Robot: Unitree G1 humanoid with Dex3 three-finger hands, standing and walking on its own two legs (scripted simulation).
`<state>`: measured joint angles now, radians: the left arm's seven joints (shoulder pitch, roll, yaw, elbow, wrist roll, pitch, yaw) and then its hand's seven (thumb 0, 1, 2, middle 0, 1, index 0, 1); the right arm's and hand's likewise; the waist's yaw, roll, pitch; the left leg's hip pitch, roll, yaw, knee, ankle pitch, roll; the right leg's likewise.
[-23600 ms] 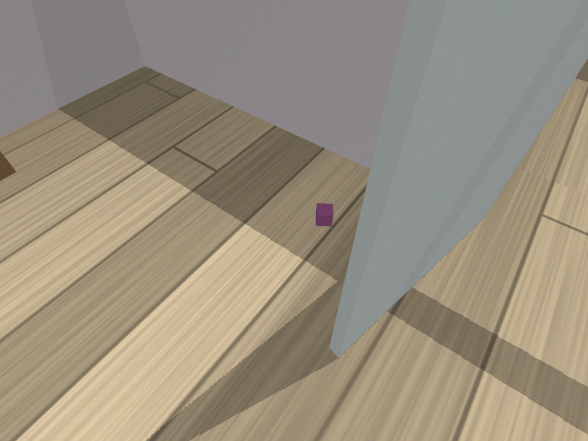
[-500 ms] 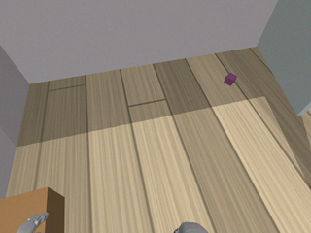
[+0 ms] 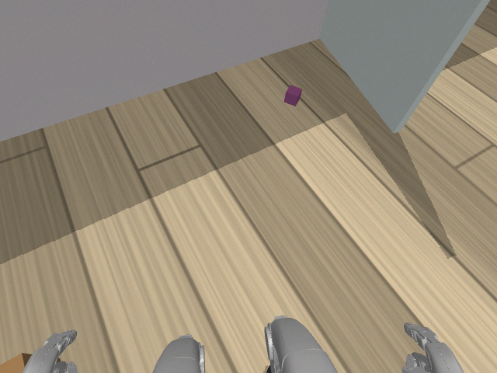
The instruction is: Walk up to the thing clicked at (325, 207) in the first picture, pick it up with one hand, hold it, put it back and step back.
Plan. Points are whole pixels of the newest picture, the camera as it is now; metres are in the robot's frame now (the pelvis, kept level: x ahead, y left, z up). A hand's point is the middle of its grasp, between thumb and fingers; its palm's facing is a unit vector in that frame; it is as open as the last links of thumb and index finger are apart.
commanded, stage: walk up
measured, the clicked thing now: (293, 95) +1.48 -0.30 -0.70
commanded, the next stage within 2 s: stand in 1.26 s
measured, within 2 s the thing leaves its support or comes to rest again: neither
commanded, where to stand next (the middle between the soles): +0.07 -0.02 m, yaw -20 degrees
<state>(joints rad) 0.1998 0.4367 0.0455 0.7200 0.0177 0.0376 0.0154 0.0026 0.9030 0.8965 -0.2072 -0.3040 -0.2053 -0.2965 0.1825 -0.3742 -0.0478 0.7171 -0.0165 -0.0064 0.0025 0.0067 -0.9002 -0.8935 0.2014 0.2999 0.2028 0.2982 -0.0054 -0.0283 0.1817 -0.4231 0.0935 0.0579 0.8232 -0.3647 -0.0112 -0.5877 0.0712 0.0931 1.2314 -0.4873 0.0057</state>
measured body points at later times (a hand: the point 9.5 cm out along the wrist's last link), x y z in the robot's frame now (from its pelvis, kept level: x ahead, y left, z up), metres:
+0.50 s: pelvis -0.02 +0.00 +0.00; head +0.01 -0.01 +0.45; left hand +0.15 +0.29 -0.11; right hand -0.02 -0.33 -0.11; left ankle +0.05 +0.12 -0.70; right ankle -0.02 -0.13 -0.69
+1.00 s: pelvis -0.01 -0.02 +0.02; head +0.00 -0.04 +0.47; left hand +0.19 +0.23 -0.09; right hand -0.04 -0.34 -0.11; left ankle +0.06 +0.12 -0.70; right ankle -0.03 -0.13 -0.70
